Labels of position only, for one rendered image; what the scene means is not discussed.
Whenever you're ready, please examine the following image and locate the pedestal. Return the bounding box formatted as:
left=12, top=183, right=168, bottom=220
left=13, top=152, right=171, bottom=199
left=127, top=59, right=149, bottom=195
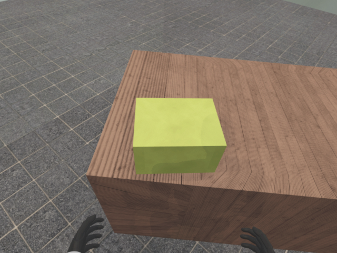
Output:
left=86, top=50, right=337, bottom=253

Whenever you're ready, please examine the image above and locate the carton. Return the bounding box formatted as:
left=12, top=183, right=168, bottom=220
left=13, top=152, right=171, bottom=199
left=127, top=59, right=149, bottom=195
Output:
left=133, top=98, right=227, bottom=174

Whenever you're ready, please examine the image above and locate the right robot hand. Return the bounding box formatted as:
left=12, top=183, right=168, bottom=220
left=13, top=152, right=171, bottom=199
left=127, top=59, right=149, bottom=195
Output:
left=240, top=226, right=275, bottom=253

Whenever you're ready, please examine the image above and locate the left robot hand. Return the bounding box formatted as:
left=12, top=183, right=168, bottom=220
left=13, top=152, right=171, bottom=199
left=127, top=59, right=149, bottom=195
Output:
left=67, top=215, right=104, bottom=253

